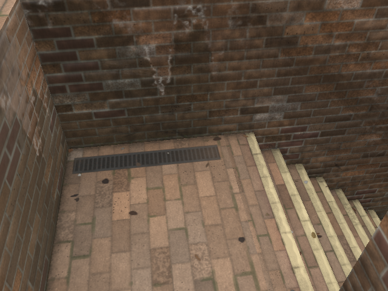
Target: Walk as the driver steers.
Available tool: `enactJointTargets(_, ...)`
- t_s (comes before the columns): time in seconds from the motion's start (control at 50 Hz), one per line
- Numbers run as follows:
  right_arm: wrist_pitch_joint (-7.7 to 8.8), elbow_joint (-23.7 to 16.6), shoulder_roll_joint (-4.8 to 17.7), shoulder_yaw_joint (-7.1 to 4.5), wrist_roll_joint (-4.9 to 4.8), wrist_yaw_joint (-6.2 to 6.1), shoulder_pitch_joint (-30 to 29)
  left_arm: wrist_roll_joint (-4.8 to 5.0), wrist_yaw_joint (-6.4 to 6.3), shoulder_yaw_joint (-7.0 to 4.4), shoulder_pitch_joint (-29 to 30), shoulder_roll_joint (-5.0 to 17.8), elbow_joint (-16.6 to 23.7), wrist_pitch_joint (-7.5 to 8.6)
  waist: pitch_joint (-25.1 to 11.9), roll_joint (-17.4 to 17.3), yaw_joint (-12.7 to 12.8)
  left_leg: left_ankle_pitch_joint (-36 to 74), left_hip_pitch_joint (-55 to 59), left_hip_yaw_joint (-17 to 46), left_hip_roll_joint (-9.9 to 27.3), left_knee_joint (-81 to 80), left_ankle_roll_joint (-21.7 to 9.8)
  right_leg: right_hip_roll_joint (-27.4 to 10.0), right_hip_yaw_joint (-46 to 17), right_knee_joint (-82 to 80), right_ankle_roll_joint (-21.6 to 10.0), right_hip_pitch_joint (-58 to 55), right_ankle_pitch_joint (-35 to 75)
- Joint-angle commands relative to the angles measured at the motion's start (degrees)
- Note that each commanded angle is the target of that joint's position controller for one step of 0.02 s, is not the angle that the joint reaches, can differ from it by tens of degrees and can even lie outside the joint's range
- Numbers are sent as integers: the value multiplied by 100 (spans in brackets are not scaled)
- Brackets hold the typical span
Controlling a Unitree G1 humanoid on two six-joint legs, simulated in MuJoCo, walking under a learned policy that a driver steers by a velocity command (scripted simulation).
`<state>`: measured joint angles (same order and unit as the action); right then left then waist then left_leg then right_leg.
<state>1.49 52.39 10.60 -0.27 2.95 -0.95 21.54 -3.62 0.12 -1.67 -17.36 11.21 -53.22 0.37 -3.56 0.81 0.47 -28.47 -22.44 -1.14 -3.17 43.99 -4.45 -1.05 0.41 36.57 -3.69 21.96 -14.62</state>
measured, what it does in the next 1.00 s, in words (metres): walks ahead, turning left: left foot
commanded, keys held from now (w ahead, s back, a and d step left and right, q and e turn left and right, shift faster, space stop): q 0.54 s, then no key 0.08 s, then w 0.38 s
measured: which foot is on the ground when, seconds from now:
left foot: up 0.00-0.32, down 0.34-1.00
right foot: down 0.00-0.34, up 0.36-1.00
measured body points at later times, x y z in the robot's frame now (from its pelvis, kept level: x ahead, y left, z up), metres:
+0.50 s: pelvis +0.01 +0.07 -0.01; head +0.01 +0.08 +0.44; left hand +0.05 +0.33 -0.13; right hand +0.06 -0.18 -0.14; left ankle +0.03 +0.15 -0.72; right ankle +0.15 -0.08 -0.60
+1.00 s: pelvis +0.10 +0.04 -0.05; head +0.08 +0.04 +0.40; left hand +0.04 +0.30 -0.18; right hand +0.15 -0.18 -0.19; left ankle +0.03 +0.15 -0.72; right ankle +0.10 -0.10 -0.68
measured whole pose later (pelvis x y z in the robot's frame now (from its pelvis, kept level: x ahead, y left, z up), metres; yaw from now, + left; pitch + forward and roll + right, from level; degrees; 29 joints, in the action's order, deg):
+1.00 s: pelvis +0.10 +0.04 -0.05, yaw +22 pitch +4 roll -1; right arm 7.4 58.1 11.5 1.1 4.3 3.5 27.1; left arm -5.3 0.7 0.3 -23.0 15.6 -52.0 4.3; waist -7.9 -0.4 -2.8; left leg -32.5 -29.7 4.0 -1.9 58.1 -3.3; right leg -2.0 1.2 71.8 5.0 32.7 -26.0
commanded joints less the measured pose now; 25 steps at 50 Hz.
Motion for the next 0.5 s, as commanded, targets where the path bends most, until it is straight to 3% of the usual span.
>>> enactJointTargets(0.02,138,-855,-143,-9,-2,-431,-1195,-238,-347,-281,-2164,662,12,234,452,836,1187,215,-4676,1444,-228,1180,173,-2482,-3895,-2157,-2160,-3104,-802)
enactJointTargets(0.04,117,-774,-144,46,-19,-481,-1023,-120,-401,-315,-1905,637,67,201,401,510,998,636,-4735,1283,-121,1458,201,-2472,-3393,-2142,-2010,-2707,-526)
enactJointTargets(0.06,65,-659,16,21,82,-433,-672,20,-380,-309,-1647,525,132,225,193,468,725,930,-4251,831,-21,2058,242,-2193,-2661,-2073,-1719,-1980,-479)
enactJointTargets(0.08,-5,-424,105,23,230,-194,118,1,-314,-231,-1561,297,119,327,66,742,357,1168,-3144,182,-85,3775,312,-1710,-1749,-1995,-1459,-605,-77)
enactJointTargets(0.1,-59,-445,95,77,191,39,564,-155,-243,-111,-1078,72,268,424,126,975,-79,1272,-2708,-55,-96,5467,343,-1466,-1177,-1939,-1280,511,325)
enactJointTargets(0.12,-124,-627,59,121,170,211,590,-256,-220,-71,-478,88,495,498,64,616,-313,1659,-2560,-97,8,5828,339,-1322,-758,-1865,-1089,1104,90)
enactJointTargets(0.14,-212,-840,-46,183,29,288,360,-164,-268,-100,17,270,677,587,219,255,-361,1980,-2512,-50,327,4799,363,-1208,-477,-1949,-861,1319,-362)
enactJointTargets(0.16,-275,-1073,-87,238,-16,415,134,-167,-378,-132,79,529,671,670,200,-30,-288,2581,-2085,-204,578,3456,449,-1103,-278,-2003,-565,1437,-919)
enactJointTargets(0.18,-294,-1155,-14,203,-53,515,-17,-154,-491,-159,-190,701,544,748,218,69,-102,2910,-1636,-333,693,2762,602,-1097,-162,-1984,-276,1566,-1501)
enactJointTargets(0.2,-305,-1296,6,188,-16,547,-196,-151,-585,-176,-614,819,353,783,337,407,58,2773,-1524,-413,728,2490,674,-1246,-210,-1971,-161,1550,-1939)
enactJointTargets(0.24,-352,-1504,146,119,192,446,-525,-147,-668,-245,-1186,875,175,802,445,625,349,2097,-1849,-488,755,1635,526,-1687,-435,-1865,-201,827,-2134)
enactJointTargets(0.26,-373,-1521,66,111,252,385,-493,-378,-665,-247,-1273,880,110,839,283,876,328,2767,-1700,-206,921,2012,476,-2171,-696,-1507,-213,607,-1497)
enactJointTargets(0.28,-415,-1638,193,46,316,319,-889,5,-679,-351,-1338,878,101,776,335,441,600,1685,-2214,-274,944,70,369,-2171,-761,-1445,-304,-132,-1932)
enactJointTargets(0.3,-431,-1653,182,-23,339,234,-901,-223,-665,-369,-1486,969,62,777,238,852,539,2022,-1309,-425,794,948,343,-2535,-983,-1359,-319,375,-1537)
enactJointTargets(0.32,-346,-1561,438,-181,175,172,-719,78,-631,-497,-1283,1099,60,701,184,473,422,1184,-945,-512,606,-828,234,-2354,-756,-1152,-326,201,-2062)
enactJointTargets(0.34,-243,-1161,854,-492,49,66,14,-124,-596,-457,-1450,1012,180,662,-227,146,179,1870,952,-756,131,-818,154,-2070,-345,-361,-172,1002,-2192)
enactJointTargets(0.36,-75,-657,1297,-739,30,-102,1720,-273,-495,-153,-1191,117,538,784,-1495,-730,-598,3325,3911,653,906,-634,-424,-1383,461,1911,309,2615,-2325)
enactJointTargets(0.38,82,-543,2050,-852,361,-82,3270,113,-550,-54,-181,-135,1621,771,-1795,-1162,-1407,3284,5638,4490,2680,-1859,-1546,444,-576,3234,431,5034,-3264)
enactJointTargets(0.4,155,-245,1539,-617,839,274,3785,383,-600,59,821,-225,1848,714,-129,-252,-1999,1898,5259,5728,3062,-2582,-1314,1212,-2345,3207,383,6868,-2496)
enactJointTargets(0.42,178,-107,1357,-532,640,549,3165,332,-578,-22,756,39,1615,655,929,-346,-1518,1975,4203,5193,3119,-2702,-1115,844,-2700,2941,272,7268,-1441)
enactJointTargets(0.44,163,-460,1215,-510,170,774,1726,136,-503,-219,7,601,1276,643,683,-529,-554,1774,2662,4068,2723,-2557,-1011,238,-2209,2951,266,6138,-577)
enactJointTargets(0.46,212,-598,1123,-476,-96,862,469,-72,-366,-209,-989,661,816,547,392,-975,460,1687,636,2918,2206,-2354,-785,-244,-1288,4086,280,4474,227)
enactJointTargets(0.48,311,-668,766,-390,-127,829,-217,-11,-184,-136,-1622,590,612,434,477,-722,932,987,-1126,2204,1400,-2372,-431,-98,-485,5869,322,3367,716)
enactJointTargets(0.5,415,-713,643,-304,23,704,-506,-123,10,-48,-2048,359,467,314,423,-322,1039,809,-1933,1628,982,-2407,-231,21,-191,6363,390,2975,1291)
